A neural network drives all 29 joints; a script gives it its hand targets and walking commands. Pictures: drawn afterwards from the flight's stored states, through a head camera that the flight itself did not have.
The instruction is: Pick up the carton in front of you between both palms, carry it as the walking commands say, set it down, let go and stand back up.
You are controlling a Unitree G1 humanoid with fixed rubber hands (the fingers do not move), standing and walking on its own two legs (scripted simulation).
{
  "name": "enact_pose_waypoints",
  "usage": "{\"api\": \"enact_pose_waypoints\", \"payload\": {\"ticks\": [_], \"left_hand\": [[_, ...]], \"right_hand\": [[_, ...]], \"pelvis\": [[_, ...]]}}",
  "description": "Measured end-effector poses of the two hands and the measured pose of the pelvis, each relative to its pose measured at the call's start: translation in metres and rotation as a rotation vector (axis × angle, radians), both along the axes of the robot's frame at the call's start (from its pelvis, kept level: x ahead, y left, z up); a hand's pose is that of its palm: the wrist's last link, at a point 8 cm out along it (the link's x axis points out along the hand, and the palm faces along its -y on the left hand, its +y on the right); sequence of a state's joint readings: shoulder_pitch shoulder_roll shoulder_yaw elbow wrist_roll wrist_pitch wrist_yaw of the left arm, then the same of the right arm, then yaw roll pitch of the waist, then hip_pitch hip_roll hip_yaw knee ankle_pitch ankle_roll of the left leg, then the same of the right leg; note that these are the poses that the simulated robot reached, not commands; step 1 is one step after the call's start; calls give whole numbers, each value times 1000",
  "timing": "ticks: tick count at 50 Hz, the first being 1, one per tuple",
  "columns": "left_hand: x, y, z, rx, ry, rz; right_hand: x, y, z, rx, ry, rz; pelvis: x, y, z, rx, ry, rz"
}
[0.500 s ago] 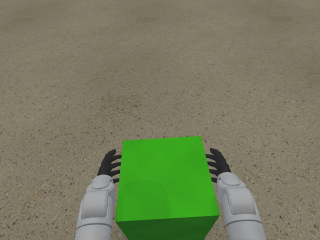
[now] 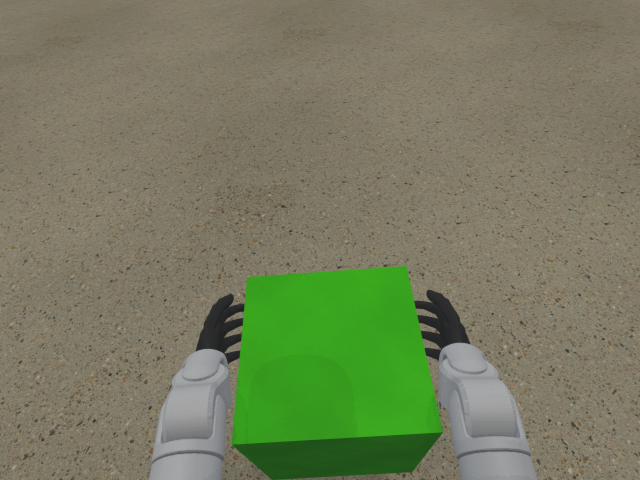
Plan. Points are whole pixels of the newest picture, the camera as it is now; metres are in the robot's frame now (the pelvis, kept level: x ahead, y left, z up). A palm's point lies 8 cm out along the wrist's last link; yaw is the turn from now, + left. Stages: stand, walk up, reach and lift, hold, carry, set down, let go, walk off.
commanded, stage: hold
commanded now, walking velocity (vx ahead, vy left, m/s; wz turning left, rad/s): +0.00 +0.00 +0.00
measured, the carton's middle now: (334, 380) +0.27 +0.00 -0.05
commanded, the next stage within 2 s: set down in 0.02 s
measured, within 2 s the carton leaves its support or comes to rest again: neither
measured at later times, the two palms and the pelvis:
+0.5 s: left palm (229, 359) +0.31 +0.16 -0.06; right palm (424, 343) +0.33 -0.14 -0.07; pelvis -0.03 -0.03 -0.04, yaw +4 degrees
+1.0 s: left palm (257, 378) +0.36 +0.15 -0.24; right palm (410, 370) +0.37 -0.15 -0.25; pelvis -0.05 +0.00 -0.17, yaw +6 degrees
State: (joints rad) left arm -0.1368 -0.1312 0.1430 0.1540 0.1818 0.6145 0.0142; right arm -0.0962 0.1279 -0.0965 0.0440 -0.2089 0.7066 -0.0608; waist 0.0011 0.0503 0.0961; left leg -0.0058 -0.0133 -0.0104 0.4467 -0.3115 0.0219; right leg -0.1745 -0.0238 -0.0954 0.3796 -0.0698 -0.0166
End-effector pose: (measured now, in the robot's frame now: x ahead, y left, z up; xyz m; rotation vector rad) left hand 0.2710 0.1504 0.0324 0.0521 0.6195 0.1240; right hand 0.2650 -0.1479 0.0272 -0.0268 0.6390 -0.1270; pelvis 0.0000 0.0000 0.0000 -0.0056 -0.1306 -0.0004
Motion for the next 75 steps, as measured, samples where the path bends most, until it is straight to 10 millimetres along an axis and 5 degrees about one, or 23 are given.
{"api": "enact_pose_waypoints", "payload": {"ticks": [8, 18, 27, 36, 51, 75], "left_hand": [[-4, -2, -5, 11, 19, 31], [26, 3, -36, -6, 14, 98], [45, 5, -111, 20, 32, 91], [65, -1, -198, -17, -16, 77], [93, -3, -276, -64, 13, 125], [127, -25, -435, -36, 40, 108]], "right_hand": [[6, -2, -6, 13, 18, 29], [51, 4, -38, 65, 16, 43], [68, 6, -122, 47, 32, 65], [74, 0, -213, 36, -16, 37], [110, -3, -287, 32, 14, 49], [144, -25, -447, 33, 42, 57]], "pelvis": [[-8, -10, -3, 6, -20, 36], [-18, -28, -19, 2, 68, 72], [-32, -30, -52, 7, 327, 62], [-46, -18, -107, 19, 604, 64], [-47, -4, -175, 12, 782, 84], [-69, -15, -289, 43, 907, 117]]}}
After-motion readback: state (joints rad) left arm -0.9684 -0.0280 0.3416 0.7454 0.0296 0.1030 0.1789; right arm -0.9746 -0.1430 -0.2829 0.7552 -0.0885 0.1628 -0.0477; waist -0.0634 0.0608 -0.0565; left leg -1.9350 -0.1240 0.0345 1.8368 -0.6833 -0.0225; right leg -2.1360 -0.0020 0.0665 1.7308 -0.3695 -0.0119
